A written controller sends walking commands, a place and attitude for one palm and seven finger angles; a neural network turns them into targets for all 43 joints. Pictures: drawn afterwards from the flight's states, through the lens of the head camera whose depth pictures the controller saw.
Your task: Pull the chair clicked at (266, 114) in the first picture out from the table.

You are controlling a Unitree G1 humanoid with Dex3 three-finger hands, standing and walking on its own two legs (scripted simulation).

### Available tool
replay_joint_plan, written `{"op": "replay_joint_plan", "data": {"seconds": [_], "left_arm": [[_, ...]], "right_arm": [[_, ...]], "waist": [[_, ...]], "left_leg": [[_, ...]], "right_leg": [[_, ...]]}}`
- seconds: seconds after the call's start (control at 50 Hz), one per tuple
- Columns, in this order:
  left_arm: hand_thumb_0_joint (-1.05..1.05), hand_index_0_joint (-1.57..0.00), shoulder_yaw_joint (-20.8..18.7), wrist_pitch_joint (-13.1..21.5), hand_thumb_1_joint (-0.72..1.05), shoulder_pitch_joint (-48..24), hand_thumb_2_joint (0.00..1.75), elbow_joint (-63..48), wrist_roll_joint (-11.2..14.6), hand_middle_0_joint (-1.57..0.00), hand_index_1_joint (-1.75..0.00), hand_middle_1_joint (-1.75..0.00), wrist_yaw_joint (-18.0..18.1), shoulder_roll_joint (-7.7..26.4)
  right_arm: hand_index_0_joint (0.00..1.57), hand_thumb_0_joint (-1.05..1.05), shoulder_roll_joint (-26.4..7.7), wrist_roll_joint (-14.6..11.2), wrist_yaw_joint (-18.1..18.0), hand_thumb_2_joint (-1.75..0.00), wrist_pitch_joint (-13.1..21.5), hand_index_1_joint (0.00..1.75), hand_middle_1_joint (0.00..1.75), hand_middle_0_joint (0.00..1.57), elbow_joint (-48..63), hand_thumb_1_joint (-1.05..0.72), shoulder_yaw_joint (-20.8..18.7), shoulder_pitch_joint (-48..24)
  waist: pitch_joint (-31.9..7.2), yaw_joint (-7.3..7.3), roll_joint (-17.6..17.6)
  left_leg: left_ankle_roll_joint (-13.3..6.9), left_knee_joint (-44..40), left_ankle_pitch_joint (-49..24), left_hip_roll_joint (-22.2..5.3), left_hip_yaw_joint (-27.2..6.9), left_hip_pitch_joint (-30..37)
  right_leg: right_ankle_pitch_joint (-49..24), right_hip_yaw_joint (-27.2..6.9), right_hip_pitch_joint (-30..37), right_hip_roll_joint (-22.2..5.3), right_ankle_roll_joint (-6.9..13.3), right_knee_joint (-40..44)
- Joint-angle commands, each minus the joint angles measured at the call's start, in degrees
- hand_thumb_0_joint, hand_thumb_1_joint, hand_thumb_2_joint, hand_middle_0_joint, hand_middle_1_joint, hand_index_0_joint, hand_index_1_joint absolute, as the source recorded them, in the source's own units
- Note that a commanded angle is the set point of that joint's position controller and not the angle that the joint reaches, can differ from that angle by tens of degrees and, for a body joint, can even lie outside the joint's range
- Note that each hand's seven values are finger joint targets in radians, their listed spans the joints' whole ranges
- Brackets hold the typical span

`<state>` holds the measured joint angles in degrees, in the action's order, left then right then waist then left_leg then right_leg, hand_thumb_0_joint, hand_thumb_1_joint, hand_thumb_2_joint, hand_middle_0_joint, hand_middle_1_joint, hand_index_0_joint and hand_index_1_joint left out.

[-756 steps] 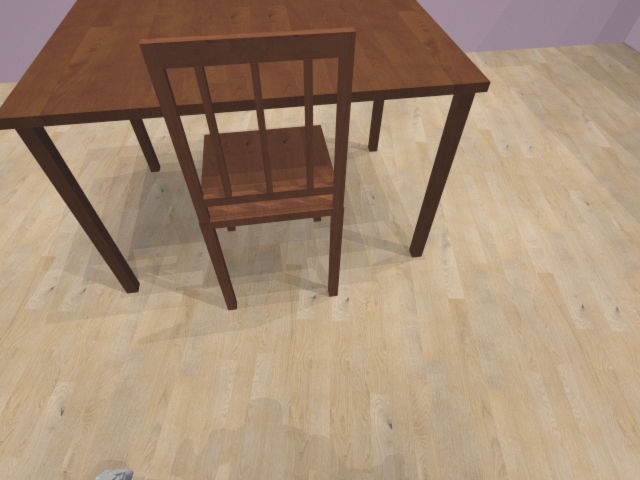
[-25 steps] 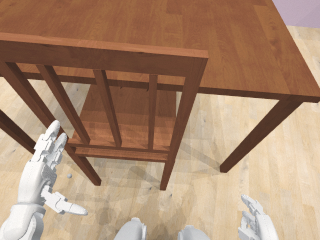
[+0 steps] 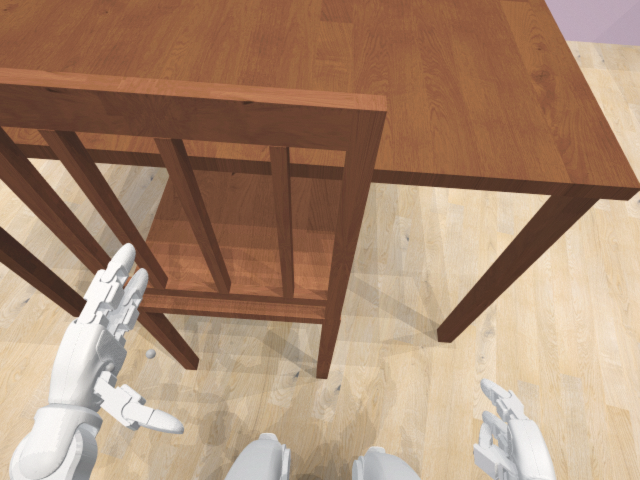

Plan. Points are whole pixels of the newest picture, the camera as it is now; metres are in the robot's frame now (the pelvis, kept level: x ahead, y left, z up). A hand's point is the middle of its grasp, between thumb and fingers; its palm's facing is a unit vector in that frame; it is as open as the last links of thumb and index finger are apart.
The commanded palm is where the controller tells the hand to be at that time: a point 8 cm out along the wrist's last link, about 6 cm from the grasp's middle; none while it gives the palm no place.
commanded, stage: aim the fingers beside a spindle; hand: left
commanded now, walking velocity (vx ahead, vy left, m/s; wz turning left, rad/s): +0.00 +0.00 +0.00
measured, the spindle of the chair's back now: (203, 231) +0.41 +0.18 +0.03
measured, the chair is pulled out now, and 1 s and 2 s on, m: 0.00 0.00 0.00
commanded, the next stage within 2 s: none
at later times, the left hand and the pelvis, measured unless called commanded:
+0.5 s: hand (162, 352) +0.26 +0.20 +0.01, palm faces -0.01 -1.00 -0.03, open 16.9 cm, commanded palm +0.23 +0.25 +0.02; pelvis +0.00 +0.00 -0.01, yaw -1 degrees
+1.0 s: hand (184, 345) +0.27 +0.18 +0.01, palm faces -0.04 -1.00 -0.03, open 16.9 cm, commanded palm +0.25 +0.23 +0.00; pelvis -0.01 +0.01 -0.03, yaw -1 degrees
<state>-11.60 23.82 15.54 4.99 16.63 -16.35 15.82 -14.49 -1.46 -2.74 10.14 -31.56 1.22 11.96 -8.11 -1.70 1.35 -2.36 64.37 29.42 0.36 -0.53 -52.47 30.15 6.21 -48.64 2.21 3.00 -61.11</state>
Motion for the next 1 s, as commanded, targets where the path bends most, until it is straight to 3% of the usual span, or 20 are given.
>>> {"op": "replay_joint_plan", "data": {"seconds": [0.0,0.06,0.14,0.2,0.28,0.34,0.38,0.46,0.56,0.6,0.64,0.66,0.72,0.84,0.88,0.98], "left_arm": [[0.00,-0.06,-7.5,4.8,-0.50,-3.1,0.30,-6.2,1.6,-0.06,-0.08,-0.08,1.2,8.9],[0.00,-0.06,-4.2,2.9,-0.50,-2.9,0.30,-3.0,1.4,-0.06,-0.08,-0.08,-0.8,6.4],[0.00,-0.06,-4.6,2.8,-0.50,-5.2,0.30,-7.7,2.1,-0.06,-0.08,-0.08,-2.2,8.2],[0.00,-0.06,-4.9,5.1,-0.50,-6.2,0.30,-12.1,1.9,-0.06,-0.08,-0.08,-0.6,8.9],[0.00,-0.06,-5.8,7.2,-0.50,-5.4,0.30,-9.5,1.1,-0.06,-0.08,-0.08,2.1,8.5],[0.00,-0.06,-5.5,6.4,-0.50,-2.8,0.30,-5.3,0.6,-0.06,-0.08,-0.08,1.9,7.2],[0.00,-0.06,-2.5,5.2,-0.50,-3.0,0.30,-4.4,0.3,-0.06,-0.08,-0.08,1.1,4.9],[0.00,-0.06,-1.1,4.7,-0.50,-4.5,0.30,-8.0,0.8,-0.06,-0.08,-0.08,0.1,5.2],[0.00,-0.06,-1.9,8.0,-0.50,-6.8,0.30,-13.4,-0.1,-0.06,-0.08,-0.08,2.8,6.9],[0.00,-0.06,-0.3,8.4,-0.50,-6.1,0.30,-11.9,-1.0,-0.06,-0.08,-0.08,4.0,5.0],[0.00,-0.06,0.9,7.8,-0.50,-7.0,0.30,-8.7,-1.5,-0.06,-0.08,-0.08,4.6,3.6],[0.00,-0.06,-0.2,7.2,-0.50,-5.7,0.30,-7.0,-1.9,-0.06,-0.08,-0.08,4.7,4.5],[0.00,-0.06,2.4,5.7,-0.50,-8.0,0.30,-5.7,-2.4,-0.06,-0.08,-0.08,4.0,2.9],[0.00,-0.06,2.5,6.5,-0.50,-12.0,0.30,-12.6,-2.5,-0.06,-0.08,-0.08,5.6,4.2],[0.00,-0.06,1.0,7.1,-0.50,-11.8,0.30,-12.4,-2.7,-0.06,-0.08,-0.08,6.9,5.3],[0.00,-0.06,3.4,6.1,-0.50,-9.8,0.30,-5.7,-4.0,-0.06,-0.08,-0.08,7.9,2.0]], "right_arm": [[0.20,0.00,-7.6,-0.1,0.0,-0.90,2.0,0.30,0.30,0.20,6.8,-0.90,-3.8,-1.2],[0.20,0.00,-8.2,-0.5,0.2,-0.90,1.5,0.30,0.30,0.20,7.3,-0.90,-3.9,-1.0],[0.20,0.00,-8.5,-0.8,-0.1,-0.90,1.8,0.30,0.30,0.20,7.9,-0.90,-4.2,-0.5],[0.20,0.00,-8.0,-0.2,0.0,-0.90,2.3,0.30,0.30,0.20,7.7,-0.90,-4.2,-0.5],[0.20,0.00,-7.5,0.3,0.4,-0.90,2.2,0.30,0.30,0.20,6.5,-0.90,-4.1,-0.8],[0.20,0.00,-7.8,0.1,0.8,-0.90,1.4,0.30,0.30,0.20,6.6,-0.90,-4.3,-1.1],[0.20,0.00,-8.0,0.0,1.0,-0.90,1.0,0.30,0.30,0.20,7.1,-0.90,-4.2,-1.1],[0.20,0.00,-8.4,-0.2,0.8,-0.90,0.9,0.30,0.30,0.20,8.1,-0.90,-4.4,-1.0],[0.20,0.00,-7.8,0.4,0.6,-0.90,1.2,0.30,0.30,0.20,7.8,-0.90,-4.2,-1.2],[0.20,0.00,-7.6,0.6,1.0,-0.90,1.0,0.30,0.30,0.20,7.8,-0.90,-4.0,-1.4],[0.20,0.00,-7.9,0.7,1.3,-0.90,0.6,0.30,0.30,0.20,7.6,-0.90,-3.9,-1.6],[0.20,0.00,-8.1,0.6,1.4,-0.90,0.3,0.30,0.30,0.20,7.5,-0.90,-4.1,-1.6],[0.20,0.00,-8.5,0.4,1.5,-0.90,-0.5,0.30,0.30,0.20,8.4,-0.90,-4.0,-1.9],[0.20,0.00,-8.1,0.6,1.2,-0.90,-0.8,0.30,0.30,0.20,9.3,-0.90,-3.9,-1.8],[0.20,0.00,-8.1,0.8,1.2,-0.90,-1.1,0.30,0.30,0.20,9.0,-0.90,-3.7,-1.6],[0.20,0.00,-8.2,0.9,1.9,-0.90,-2.0,0.30,0.30,0.20,8.3,-0.90,-3.7,-1.5]], "waist": [[-13.8,0.34,1.0],[-13.3,-0.44,0.8],[-17.3,-0.33,1.4],[-19.1,0.10,2.9],[-17.2,0.15,2.2],[-16.4,0.32,0.9],[-16.4,-0.21,1.5],[-18.0,-0.55,0.3],[-18.6,-0.02,2.5],[-17.6,0.03,4.2],[-15.7,-0.67,2.4],[-15.4,-0.30,1.3],[-16.0,-0.67,2.0],[-21.4,0.28,4.0],[-21.7,0.43,3.2],[-18.3,-0.18,2.1]], "left_leg": [[0.6,-6.8,-16.5,-0.8,-2.0,7.5],[0.3,-6.7,-15.7,-0.7,-1.9,6.9],[0.1,-6.2,-18.3,-0.9,-1.9,8.7],[0.2,-5.8,-20.4,-1.0,-2.2,10.0],[0.4,-5.1,-19.9,-1.0,-2.1,8.5],[0.6,-4.9,-18.3,-0.9,-2.0,6.6],[0.5,-4.8,-18.5,-0.9,-2.0,6.9],[0.3,-4.5,-18.6,-1.1,-2.5,7.5],[0.6,-4.2,-19.1,-1.3,-3.3,8.9],[1.0,-4.3,-18.7,-1.4,-3.7,9.4],[1.1,-4.0,-15.8,-1.3,-4.0,7.1],[1.0,-3.9,-14.8,-1.3,-4.0,6.0],[1.0,-3.8,-11.9,-1.2,-4.1,5.5],[1.1,-3.4,-15.1,-1.3,-4.7,8.9],[1.2,-3.1,-16.0,-1.4,-4.8,8.3],[1.5,-2.8,-14.7,-1.5,-5.2,6.3]], "right_leg": [[-16.3,-5.2,9.0,-1.7,-1.8,7.5],[-16.1,-5.5,8.3,-1.9,-1.9,7.8],[-19.5,-5.9,10.4,-2.2,-2.2,7.5],[-20.7,-5.6,10.2,-2.0,-1.9,6.3],[-19.9,-5.2,8.0,-1.8,-1.8,5.2],[-18.6,-4.9,7.2,-1.9,-1.8,4.5],[-18.9,-4.8,6.2,-1.9,-1.8,4.3],[-18.6,-4.8,6.4,-1.8,-1.8,4.2],[-16.4,-4.1,3.7,-1.5,-1.3,2.7],[-14.6,-3.5,1.1,-1.5,-1.1,2.0],[-12.3,-3.3,-0.5,-1.5,-1.2,1.8],[-11.5,-3.4,-0.4,-1.4,-1.1,1.8],[-9.1,-3.5,-2.0,-1.5,-1.2,1.6],[-10.5,-3.5,-1.4,-1.5,-1.0,0.7],[-11.1,-3.6,-1.0,-1.3,-0.9,0.2],[-9.6,-2.8,-4.1,-1.2,-0.9,-0.7]]}}
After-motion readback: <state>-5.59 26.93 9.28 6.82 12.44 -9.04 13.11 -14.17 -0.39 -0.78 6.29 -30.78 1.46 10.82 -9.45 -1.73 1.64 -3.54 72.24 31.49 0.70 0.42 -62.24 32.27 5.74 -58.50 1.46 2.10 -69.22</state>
